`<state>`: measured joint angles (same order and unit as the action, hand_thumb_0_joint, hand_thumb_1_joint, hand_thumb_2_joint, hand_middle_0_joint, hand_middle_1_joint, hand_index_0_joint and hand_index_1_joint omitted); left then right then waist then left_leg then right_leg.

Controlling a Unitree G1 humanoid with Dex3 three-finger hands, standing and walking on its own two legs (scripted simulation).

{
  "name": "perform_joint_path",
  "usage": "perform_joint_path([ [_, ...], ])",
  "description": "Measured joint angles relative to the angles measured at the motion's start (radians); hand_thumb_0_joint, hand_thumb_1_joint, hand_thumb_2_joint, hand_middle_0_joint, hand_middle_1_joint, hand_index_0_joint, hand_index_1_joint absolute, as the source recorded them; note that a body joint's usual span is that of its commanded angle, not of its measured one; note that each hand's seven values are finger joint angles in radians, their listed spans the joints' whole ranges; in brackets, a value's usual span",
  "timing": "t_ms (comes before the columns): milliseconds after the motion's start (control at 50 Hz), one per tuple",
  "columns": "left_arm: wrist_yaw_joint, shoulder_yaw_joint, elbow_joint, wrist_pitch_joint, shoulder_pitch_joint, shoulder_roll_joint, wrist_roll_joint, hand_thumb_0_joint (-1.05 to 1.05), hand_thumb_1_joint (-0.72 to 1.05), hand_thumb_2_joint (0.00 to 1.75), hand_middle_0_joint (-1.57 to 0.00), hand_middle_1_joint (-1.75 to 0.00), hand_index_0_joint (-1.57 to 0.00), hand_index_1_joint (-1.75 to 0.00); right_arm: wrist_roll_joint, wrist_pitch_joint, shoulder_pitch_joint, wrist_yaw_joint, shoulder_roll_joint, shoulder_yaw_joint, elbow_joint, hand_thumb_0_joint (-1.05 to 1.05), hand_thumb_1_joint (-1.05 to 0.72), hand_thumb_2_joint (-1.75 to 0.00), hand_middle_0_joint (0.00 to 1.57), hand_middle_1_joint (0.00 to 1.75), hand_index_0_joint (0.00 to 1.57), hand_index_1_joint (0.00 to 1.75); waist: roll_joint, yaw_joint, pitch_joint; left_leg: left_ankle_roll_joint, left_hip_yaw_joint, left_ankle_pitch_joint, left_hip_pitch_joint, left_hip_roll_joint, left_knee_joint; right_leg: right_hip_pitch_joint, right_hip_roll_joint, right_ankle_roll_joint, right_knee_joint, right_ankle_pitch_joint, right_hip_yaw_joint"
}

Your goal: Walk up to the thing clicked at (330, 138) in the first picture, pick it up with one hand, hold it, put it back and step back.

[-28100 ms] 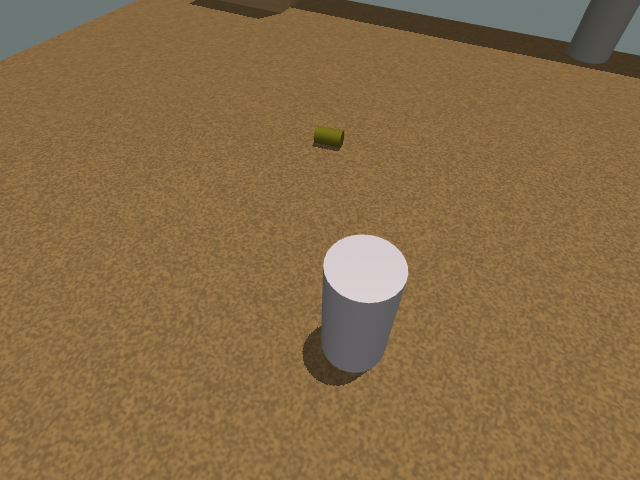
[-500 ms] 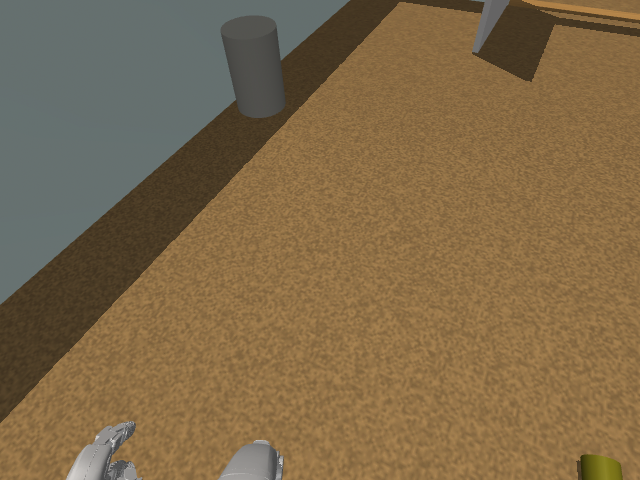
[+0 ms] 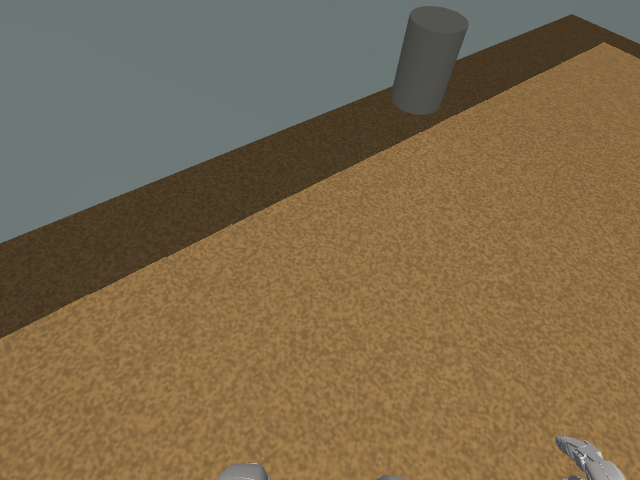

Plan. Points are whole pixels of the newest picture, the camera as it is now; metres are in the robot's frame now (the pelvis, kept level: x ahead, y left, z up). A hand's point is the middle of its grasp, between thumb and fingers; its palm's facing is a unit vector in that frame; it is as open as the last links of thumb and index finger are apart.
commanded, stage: walk up
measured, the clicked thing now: out of the picture -0.11 -0.72 -0.70
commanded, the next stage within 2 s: stand in 1.88 s
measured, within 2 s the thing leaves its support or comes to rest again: neither
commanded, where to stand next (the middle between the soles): +0.10 -0.02 m, yaw +37 degrees
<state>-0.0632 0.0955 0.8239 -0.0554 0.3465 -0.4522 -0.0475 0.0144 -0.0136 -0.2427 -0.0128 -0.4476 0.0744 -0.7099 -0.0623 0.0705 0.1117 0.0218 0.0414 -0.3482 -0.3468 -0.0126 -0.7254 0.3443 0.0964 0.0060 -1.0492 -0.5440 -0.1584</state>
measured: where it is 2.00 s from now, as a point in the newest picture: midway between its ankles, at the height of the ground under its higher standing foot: outside the picture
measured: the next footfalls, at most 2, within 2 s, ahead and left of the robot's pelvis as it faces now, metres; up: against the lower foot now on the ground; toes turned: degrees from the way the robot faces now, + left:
right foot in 0.26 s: +0.20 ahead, -0.17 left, +0.00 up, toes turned +9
left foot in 0.66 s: +0.00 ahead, +0.10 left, +0.00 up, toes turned +37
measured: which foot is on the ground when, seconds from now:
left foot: down 0.00-0.28, up 0.30-0.64, down 0.66-1.00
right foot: up 0.00-0.24, down 0.26-0.68, up 0.70-0.94, down 0.96-1.00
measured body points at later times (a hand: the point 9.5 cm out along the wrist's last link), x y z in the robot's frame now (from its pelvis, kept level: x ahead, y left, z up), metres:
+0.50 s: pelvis +0.05 -0.07 +0.00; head +0.12 -0.09 +0.44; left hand +0.07 +0.27 -0.07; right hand +0.26 -0.35 -0.13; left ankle -0.01 +0.09 -0.64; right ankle +0.16 -0.18 -0.71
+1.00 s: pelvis +0.03 -0.06 -0.01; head +0.08 -0.04 +0.44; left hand -0.10 +0.25 -0.12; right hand +0.30 -0.28 -0.12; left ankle +0.00 +0.07 -0.71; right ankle +0.12 -0.15 -0.72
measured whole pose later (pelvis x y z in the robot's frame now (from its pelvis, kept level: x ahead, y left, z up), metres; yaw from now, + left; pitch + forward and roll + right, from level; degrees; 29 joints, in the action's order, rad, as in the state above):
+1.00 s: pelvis +0.03 -0.06 -0.01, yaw +35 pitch -1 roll -2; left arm 0.01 0.05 0.92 0.02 0.21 -0.39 -0.01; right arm 0.01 0.02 -0.21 0.01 -0.44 0.05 -0.84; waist 0.06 0.01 0.13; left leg 0.00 -0.14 -0.38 -0.45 0.03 -0.87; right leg 0.37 0.02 0.00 -0.79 -0.39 -0.07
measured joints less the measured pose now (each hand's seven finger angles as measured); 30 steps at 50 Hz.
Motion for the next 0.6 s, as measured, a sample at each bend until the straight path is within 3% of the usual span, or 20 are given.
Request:
perform_joint_path([
  [60, -0.01, -0.019, -0.023, 0.017, -0.026, 0.008, 0.009, 0.01, 0.91, 0.9, -0.2, -0.3, -0.2, -0.3, -0.009, 0.004, -0.035, 0.016, 0.025, -0.026, -0.024, 0.0, -0.91, -0.9, 0.2, 0.3, 0.2, 0.3, -0.008, -0.019, -0.011, 0.002, -0.044, 0.011, 0.039, 0.026, 0.051, 0.1, -0.017, 0.01, -0.076, 0.051, 0.111],
  [140, 0.0, -0.019, -0.043, 0.036, -0.065, 0.011, 0.03, 0.01, 0.91, 0.9, -0.2, -0.3, -0.2, -0.3, -0.008, -0.014, -0.076, 0.02, 0.049, -0.051, -0.034, 0.0, -0.9, -0.9, 0.2, 0.3, 0.21, 0.3, -0.012, -0.042, -0.007, -0.025, -0.1, -0.004, 0.061, 0.038, 0.053, 0.166, 0.011, 0.006, 0.028, 0.112, 0.175],
  [240, 0.034, -0.031, -0.056, 0.057, -0.146, 0.025, 0.057, 0.0, 0.91, 0.9, -0.2, -0.3, -0.2, -0.3, 0.004, -0.007, -0.077, 0.018, 0.051, -0.052, -0.017, 0.0, -0.9, -0.9, 0.21, 0.31, 0.21, 0.3, 0.024, -0.081, 0.031, -0.056, -0.19, -0.052, 0.007, 0.049, -0.038, 0.146, -0.003, -0.018, 0.234, 0.224, 0.173],
  [260, 0.04, -0.035, -0.058, 0.064, -0.16, 0.03, 0.059, 0.0, 0.91, 0.9, -0.2, -0.3, -0.2, -0.3, 0.0, 0.001, -0.073, 0.019, 0.045, -0.049, -0.012, 0.0, -0.9, -0.9, 0.21, 0.31, 0.21, 0.3, 0.038, -0.085, 0.037, -0.06, -0.206, -0.066, -0.013, 0.052, -0.072, 0.128, -0.012, -0.013, 0.282, 0.271, 0.163],
  [300, 0.051, -0.046, -0.062, 0.077, -0.187, 0.057, 0.054, 0.0, 0.91, 0.9, -0.2, -0.3, -0.2, -0.3, -0.01, 0.023, -0.038, 0.029, 0.027, -0.036, -0.019, 0.0, -0.9, -0.9, 0.21, 0.31, 0.21, 0.3, 0.09, -0.087, 0.063, -0.043, -0.227, -0.07, -0.066, 0.046, -0.179, 0.132, -0.023, 0.011, 0.258, 0.257, 0.13],
  [360, 0.053, -0.069, -0.069, 0.073, -0.213, 0.08, 0.045, 0.0, 0.91, 0.9, -0.21, -0.3, -0.2, -0.3, -0.005, 0.051, -0.005, 0.043, 0.017, -0.019, -0.025, 0.01, -0.9, -0.9, 0.2, 0.3, 0.21, 0.3, 0.094, -0.087, 0.08, -0.023, -0.146, -0.204, -0.158, 0.083, -0.419, 0.125, 0.033, 0.012, 0.24, 0.234, 0.111],
  [420, 0.064, -0.078, -0.073, 0.073, -0.221, 0.099, 0.039, 0.0, 0.91, 0.9, -0.21, -0.3, -0.2, -0.3, 0.001, 0.056, 0.004, 0.024, -0.01, -0.002, -0.026, 0.01, -0.91, -0.9, 0.2, 0.3, 0.2, 0.3, 0.112, -0.079, 0.075, -0.026, -0.093, -0.159, -0.203, 0.063, -0.53, 0.098, 0.069, 0.007, 0.28, 0.25, 0.084],
  [500, 0.071, -0.064, -0.068, 0.075, -0.203, 0.078, 0.026, 0.0, 0.9, 0.9, -0.21, -0.31, -0.2, -0.3, 0.009, 0.065, 0.006, -0.006, -0.027, 0.017, -0.031, 0.0, -0.91, -0.9, 0.2, 0.3, 0.2, 0.3, 0.125, -0.064, 0.052, -0.038, -0.103, -0.083, -0.185, 0.02, -0.468, 0.088, 0.082, 0.005, 0.299, 0.257, 0.048],
  [600, 0.07, -0.03, -0.063, 0.072, -0.188, 0.014, 0.016, 0.0, 0.9, 0.9, -0.21, -0.31, -0.2, -0.3, 0.013, 0.072, -0.004, -0.023, -0.021, 0.018, -0.075, 0.0, -0.91, -0.9, 0.2, 0.3, 0.2, 0.3, 0.094, -0.053, 0.028, -0.046, -0.064, -0.124, -0.109, -0.02, -0.247, 0.089, 0.117, 0.006, 0.264, 0.234, -0.013],
])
